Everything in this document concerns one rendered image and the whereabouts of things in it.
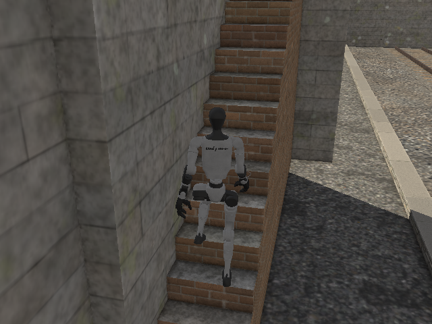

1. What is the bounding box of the left robot forearm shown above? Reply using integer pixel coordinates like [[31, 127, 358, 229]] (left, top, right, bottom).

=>
[[178, 165, 192, 199]]

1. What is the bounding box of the right robot hand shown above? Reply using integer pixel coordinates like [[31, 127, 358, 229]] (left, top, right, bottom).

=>
[[234, 180, 249, 192]]

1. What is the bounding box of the robot right upper arm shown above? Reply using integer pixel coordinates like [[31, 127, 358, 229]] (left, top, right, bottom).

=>
[[231, 136, 245, 173]]

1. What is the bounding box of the humanoid robot head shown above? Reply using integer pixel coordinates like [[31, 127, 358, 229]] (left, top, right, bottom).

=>
[[205, 107, 229, 140]]

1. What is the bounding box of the left robot hand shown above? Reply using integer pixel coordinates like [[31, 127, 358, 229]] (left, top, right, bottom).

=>
[[175, 197, 192, 219]]

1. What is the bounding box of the right robot forearm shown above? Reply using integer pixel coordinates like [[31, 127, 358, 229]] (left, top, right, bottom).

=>
[[237, 164, 248, 184]]

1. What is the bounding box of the robot left upper arm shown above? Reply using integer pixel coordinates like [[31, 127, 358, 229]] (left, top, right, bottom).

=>
[[186, 136, 203, 175]]

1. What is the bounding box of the robot left foot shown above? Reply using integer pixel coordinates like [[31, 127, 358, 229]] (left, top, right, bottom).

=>
[[194, 233, 206, 244]]

